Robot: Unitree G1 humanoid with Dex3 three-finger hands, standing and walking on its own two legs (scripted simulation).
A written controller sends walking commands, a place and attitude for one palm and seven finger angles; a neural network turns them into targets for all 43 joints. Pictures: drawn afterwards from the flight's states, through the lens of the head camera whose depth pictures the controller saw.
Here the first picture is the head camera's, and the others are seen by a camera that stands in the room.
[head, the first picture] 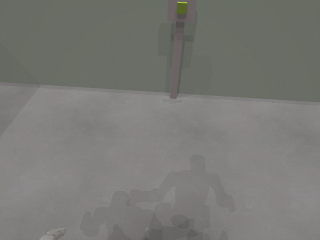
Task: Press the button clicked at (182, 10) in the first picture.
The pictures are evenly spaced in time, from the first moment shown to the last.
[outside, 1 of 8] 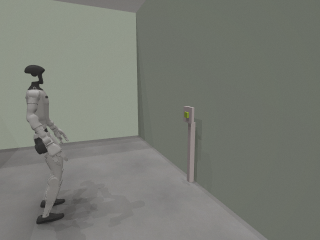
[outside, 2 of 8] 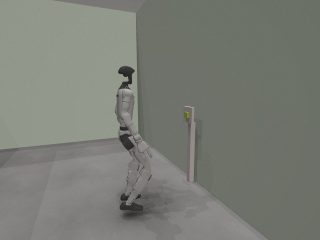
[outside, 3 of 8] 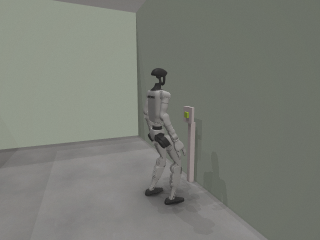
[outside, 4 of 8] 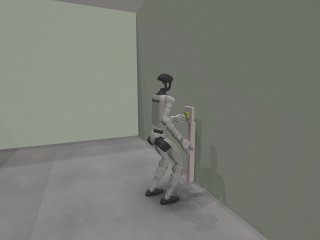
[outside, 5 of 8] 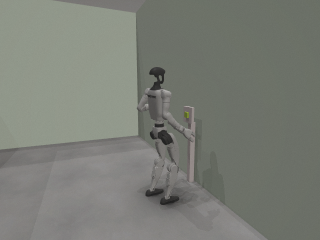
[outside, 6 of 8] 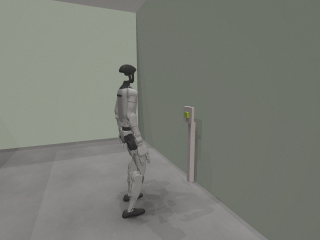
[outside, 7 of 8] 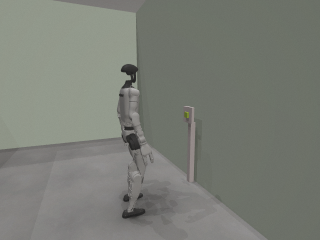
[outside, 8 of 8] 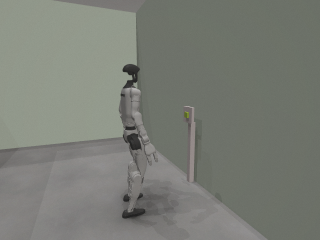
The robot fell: no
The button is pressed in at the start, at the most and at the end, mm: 0 8 0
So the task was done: yes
